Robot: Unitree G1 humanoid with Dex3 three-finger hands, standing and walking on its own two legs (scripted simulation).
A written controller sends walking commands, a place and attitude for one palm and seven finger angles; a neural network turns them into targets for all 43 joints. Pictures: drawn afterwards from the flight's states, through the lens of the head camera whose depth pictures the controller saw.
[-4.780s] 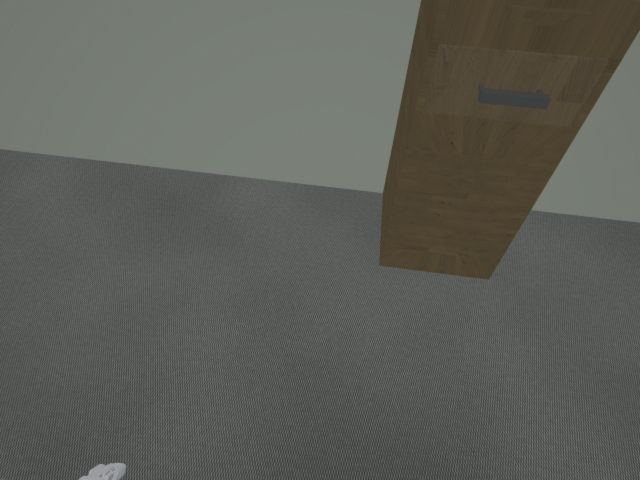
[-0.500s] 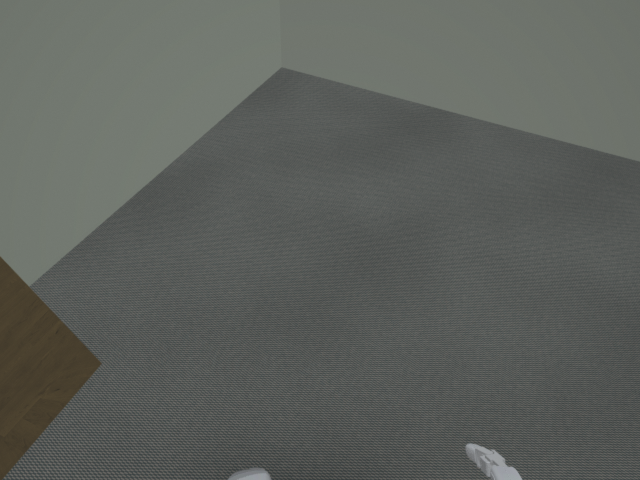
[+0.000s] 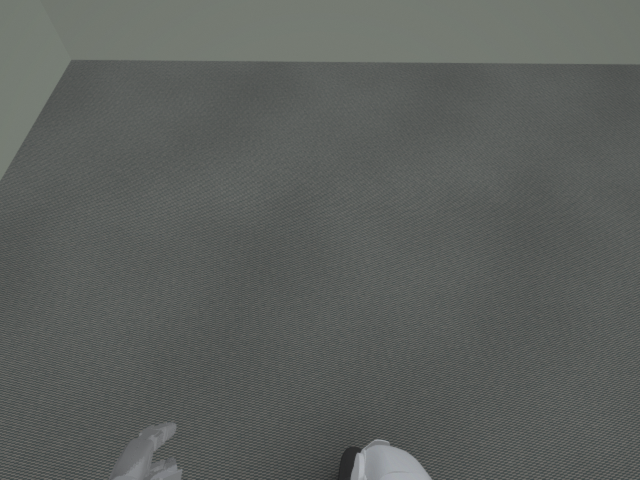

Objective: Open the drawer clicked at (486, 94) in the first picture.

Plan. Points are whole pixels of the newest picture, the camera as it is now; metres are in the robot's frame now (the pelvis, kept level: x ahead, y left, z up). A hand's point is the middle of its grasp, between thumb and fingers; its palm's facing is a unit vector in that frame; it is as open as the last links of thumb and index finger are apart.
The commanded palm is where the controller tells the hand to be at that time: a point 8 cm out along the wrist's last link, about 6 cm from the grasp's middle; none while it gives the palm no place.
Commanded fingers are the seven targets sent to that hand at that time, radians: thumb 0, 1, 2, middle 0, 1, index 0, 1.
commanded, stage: turn to face it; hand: left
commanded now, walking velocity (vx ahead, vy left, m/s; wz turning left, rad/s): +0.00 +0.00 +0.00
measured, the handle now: out of the picture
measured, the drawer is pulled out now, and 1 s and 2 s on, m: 0.00 0.00 0.00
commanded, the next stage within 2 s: none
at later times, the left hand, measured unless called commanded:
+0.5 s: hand (169, 464) +0.16 +0.22 -0.17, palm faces +0.18 -0.97 -0.14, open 7.4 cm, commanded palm none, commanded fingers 0.00 0.90 0.90 -0.20 -0.30 -0.20 -0.30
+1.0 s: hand out of the picture +0.11 +0.19 -0.13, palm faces +0.43 -0.86 -0.28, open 7.4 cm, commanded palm none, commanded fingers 0.00 0.90 0.90 -0.20 -0.30 -0.20 -0.30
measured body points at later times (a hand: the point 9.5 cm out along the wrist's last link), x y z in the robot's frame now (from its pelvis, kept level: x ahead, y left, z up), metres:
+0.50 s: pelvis +0.08 +0.03 +0.00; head +0.11 +0.07 +0.45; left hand +0.15 +0.27 -0.16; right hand +0.14 -0.20 -0.13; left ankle +0.09 +0.12 -0.72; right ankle +0.08 -0.10 -0.68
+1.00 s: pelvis +0.09 -0.04 +0.01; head +0.12 -0.05 +0.46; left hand +0.09 +0.24 -0.10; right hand +0.26 -0.26 -0.14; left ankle +0.06 +0.10 -0.67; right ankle +0.13 -0.14 -0.72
